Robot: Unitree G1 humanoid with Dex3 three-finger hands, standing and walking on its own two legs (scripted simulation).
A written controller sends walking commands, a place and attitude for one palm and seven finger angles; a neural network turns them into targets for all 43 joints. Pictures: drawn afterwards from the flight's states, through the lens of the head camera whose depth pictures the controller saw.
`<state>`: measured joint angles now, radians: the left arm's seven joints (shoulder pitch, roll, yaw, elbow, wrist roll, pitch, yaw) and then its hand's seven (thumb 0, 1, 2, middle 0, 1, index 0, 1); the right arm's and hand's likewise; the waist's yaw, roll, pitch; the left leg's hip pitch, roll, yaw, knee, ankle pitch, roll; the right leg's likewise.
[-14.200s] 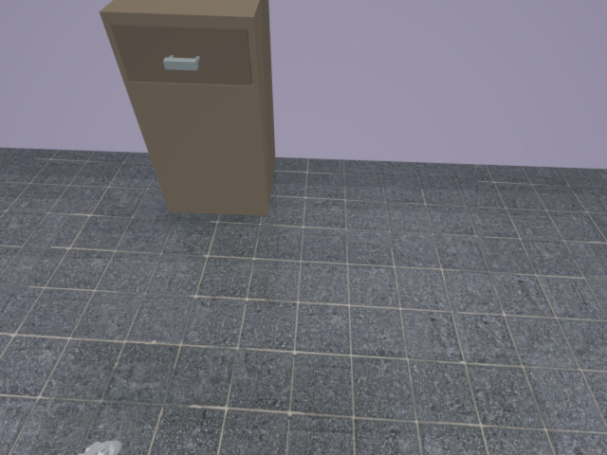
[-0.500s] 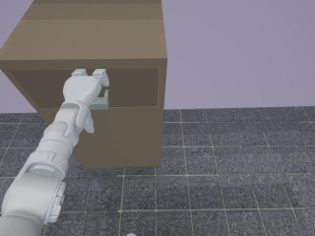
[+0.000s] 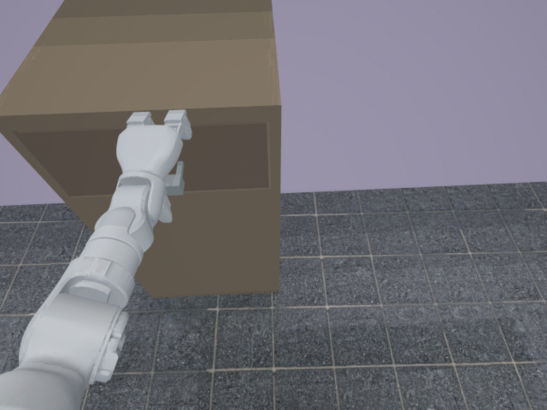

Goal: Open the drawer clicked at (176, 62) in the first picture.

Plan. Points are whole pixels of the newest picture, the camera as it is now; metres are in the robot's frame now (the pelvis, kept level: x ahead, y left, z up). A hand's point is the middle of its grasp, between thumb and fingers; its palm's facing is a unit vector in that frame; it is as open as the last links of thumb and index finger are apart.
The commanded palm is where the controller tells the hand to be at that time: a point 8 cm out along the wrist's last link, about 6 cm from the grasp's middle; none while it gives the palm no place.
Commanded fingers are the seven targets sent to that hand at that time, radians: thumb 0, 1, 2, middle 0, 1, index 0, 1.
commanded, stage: move the hooked fingers above the handle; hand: left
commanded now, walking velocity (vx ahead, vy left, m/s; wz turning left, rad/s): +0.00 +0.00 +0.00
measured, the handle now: (156, 176) +0.52 +0.20 -0.01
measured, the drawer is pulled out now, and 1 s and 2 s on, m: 0.00 0.00 0.00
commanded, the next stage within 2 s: none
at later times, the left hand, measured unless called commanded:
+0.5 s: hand (168, 167) +0.48 +0.16 +0.06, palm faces +0.11 -0.07 -0.99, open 13.8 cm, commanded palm +0.45 +0.21 +0.11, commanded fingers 0.00 -0.50 0.30 -0.30 -1.20 -0.30 -1.20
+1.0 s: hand (171, 171) +0.48 +0.15 +0.06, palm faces +0.10 -0.11 -0.99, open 13.8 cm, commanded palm +0.46 +0.21 +0.11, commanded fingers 0.00 -0.50 0.30 -0.30 -1.20 -0.30 -1.20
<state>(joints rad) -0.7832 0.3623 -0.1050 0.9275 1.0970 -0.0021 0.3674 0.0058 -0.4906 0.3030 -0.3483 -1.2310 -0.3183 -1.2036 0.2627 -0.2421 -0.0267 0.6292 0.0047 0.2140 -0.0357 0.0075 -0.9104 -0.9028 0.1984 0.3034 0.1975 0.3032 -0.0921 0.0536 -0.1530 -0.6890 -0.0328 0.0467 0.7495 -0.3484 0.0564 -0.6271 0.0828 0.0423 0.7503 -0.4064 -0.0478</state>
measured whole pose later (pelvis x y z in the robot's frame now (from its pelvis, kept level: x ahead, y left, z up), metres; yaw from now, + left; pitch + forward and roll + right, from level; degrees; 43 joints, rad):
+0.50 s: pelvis +0.00 +0.00 +0.00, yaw +0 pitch +18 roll +0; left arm -0.76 0.37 -0.10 0.88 1.08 -0.05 0.38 0.00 -0.49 0.30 -0.40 -1.27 -0.32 -1.20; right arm 0.27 -0.26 -0.05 0.66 0.00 0.21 -0.03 0.01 -0.91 -0.90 0.20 0.30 0.20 0.30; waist -0.10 0.05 -0.16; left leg -0.72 -0.03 0.04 0.77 -0.36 0.05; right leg -0.65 0.09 0.03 0.76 -0.42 -0.05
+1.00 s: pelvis -0.01 +0.00 -0.01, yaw +1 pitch +18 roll -1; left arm -0.81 0.38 -0.12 0.89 1.07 -0.10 0.36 0.00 -0.49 0.30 -0.33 -1.21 -0.32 -1.20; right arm 0.27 -0.27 -0.05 0.65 0.00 0.18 -0.05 0.01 -0.91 -0.90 0.20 0.30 0.20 0.30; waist -0.12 0.04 -0.14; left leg -0.76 -0.04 0.02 0.80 -0.36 0.06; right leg -0.69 0.07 0.01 0.80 -0.42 -0.04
